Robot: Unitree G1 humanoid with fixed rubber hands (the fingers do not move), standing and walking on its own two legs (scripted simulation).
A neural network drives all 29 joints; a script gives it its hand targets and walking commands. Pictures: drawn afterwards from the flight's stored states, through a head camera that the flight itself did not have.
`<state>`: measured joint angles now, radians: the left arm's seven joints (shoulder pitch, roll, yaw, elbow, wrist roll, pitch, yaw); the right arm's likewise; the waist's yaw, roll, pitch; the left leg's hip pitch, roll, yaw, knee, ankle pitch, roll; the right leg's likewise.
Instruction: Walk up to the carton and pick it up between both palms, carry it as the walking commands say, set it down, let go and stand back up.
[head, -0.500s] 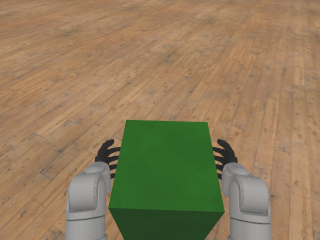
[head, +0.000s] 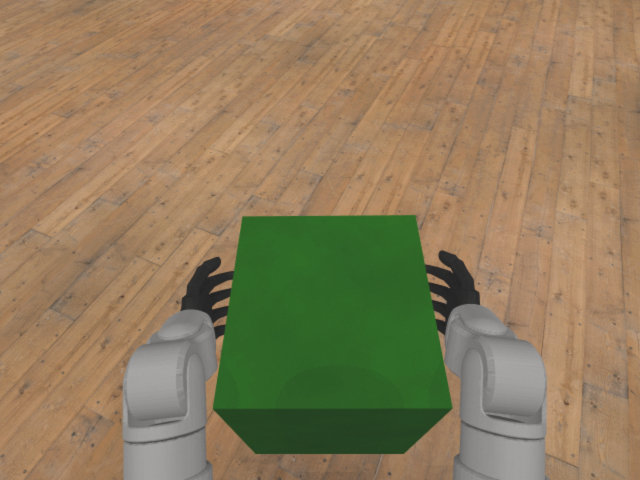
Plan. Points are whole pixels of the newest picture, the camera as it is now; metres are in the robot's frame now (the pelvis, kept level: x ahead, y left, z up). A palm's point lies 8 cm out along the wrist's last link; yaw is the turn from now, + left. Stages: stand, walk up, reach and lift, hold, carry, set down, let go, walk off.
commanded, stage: carry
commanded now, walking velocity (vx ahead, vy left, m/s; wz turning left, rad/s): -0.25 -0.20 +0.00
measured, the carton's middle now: (329, 344) +0.29 +0.00 +0.01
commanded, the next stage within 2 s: none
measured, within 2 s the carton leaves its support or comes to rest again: neither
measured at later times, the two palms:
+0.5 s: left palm out of the picture +0.11 +0.06 +0.09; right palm out of the picture +0.13 -0.23 +0.10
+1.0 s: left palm out of the picture -0.01 -0.14 +0.10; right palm out of the picture -0.03 -0.43 +0.09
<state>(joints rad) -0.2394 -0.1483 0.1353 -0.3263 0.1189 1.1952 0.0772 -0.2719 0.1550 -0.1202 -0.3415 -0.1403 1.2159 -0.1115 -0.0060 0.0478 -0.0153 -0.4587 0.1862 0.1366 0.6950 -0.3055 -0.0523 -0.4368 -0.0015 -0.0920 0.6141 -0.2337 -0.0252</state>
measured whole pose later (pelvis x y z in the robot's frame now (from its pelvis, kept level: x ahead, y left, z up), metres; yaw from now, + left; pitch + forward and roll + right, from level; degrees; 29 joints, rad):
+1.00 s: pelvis -0.31 -0.26 +0.01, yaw +1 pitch +4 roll +1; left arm -0.25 -0.15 0.13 -0.33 0.11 1.17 0.05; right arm -0.24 0.15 -0.12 -0.40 -0.10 1.19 -0.15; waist -0.06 0.03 0.02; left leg -0.51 0.03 0.11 1.08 -0.51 -0.04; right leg -0.46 -0.01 -0.07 0.48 -0.10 -0.05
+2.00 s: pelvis -0.67 -0.53 +0.01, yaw +4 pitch +4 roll +2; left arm -0.19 -0.14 0.12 -0.31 0.13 1.22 0.07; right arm -0.22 0.14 -0.09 -0.29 -0.12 1.19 -0.11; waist 0.03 -0.10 -0.07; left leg -0.17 -0.02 0.14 0.46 -0.35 0.04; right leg -0.49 0.05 -0.13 0.31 0.04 -0.06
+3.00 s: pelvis -0.98 -0.76 +0.02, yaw +3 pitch +3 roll -2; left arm -0.24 -0.15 0.11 -0.32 0.11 1.24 0.11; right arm -0.20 0.14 -0.10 -0.33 -0.13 1.19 -0.09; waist 0.05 -0.04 -0.10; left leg -0.27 0.08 0.11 0.48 -0.26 0.00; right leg -0.51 -0.03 0.06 0.89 -0.30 0.07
